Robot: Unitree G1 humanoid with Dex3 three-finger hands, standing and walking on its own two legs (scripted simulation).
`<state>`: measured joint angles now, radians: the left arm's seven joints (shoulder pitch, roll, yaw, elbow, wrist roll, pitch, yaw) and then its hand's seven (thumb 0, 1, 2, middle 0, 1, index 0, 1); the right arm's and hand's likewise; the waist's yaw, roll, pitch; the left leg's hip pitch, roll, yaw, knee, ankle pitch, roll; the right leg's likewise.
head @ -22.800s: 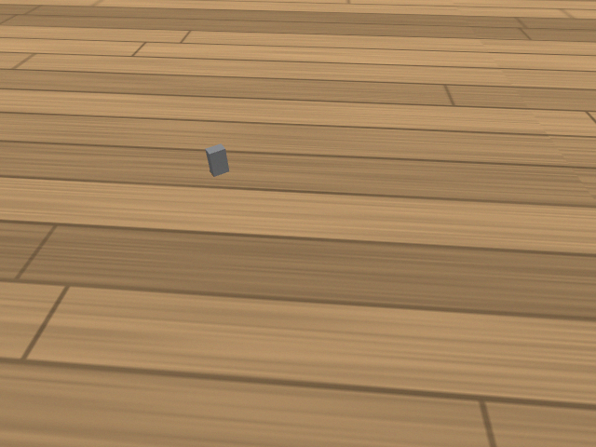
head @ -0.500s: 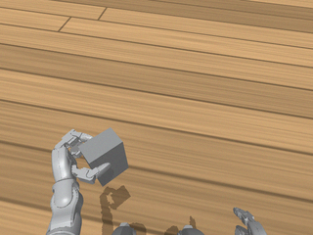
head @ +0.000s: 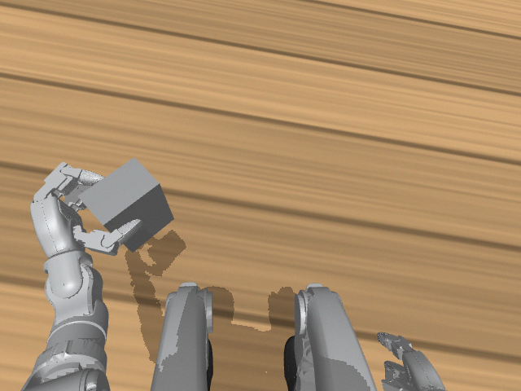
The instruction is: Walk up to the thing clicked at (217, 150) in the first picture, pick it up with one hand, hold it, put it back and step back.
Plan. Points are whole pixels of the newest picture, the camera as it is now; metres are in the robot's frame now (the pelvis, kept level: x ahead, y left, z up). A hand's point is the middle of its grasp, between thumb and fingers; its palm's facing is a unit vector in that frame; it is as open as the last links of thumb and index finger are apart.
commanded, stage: crouch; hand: left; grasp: from the side
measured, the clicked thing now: (133, 209) +0.40 +0.22 -0.07
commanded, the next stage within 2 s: lower in 1.12 s
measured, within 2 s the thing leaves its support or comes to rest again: neither
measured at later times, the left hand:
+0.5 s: hand (123, 227) +0.41 +0.27 -0.20, palm faces +0.38 -0.93 -0.02, open 9.9 cm
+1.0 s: hand (127, 236) +0.41 +0.29 -0.27, palm faces +0.36 -0.93 -0.02, open 9.8 cm
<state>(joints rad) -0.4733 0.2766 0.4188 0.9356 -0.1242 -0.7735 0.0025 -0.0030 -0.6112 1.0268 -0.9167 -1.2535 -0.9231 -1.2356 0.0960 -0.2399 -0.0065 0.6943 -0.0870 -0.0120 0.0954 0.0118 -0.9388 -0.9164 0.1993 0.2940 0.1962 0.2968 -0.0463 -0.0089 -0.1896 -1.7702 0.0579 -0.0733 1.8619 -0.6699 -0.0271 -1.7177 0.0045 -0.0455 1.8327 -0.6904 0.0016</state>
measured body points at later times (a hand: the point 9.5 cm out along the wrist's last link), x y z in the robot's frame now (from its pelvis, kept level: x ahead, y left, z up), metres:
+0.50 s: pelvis -0.03 +0.00 -0.15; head +0.18 +0.06 +0.25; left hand +0.38 +0.32 -0.20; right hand +0.08 -0.26 -0.27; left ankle +0.06 +0.13 -0.47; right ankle +0.06 -0.12 -0.47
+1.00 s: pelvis -0.03 +0.01 -0.19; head +0.20 +0.08 +0.19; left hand +0.39 +0.34 -0.27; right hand +0.10 -0.27 -0.30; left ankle +0.06 +0.13 -0.47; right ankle +0.06 -0.12 -0.47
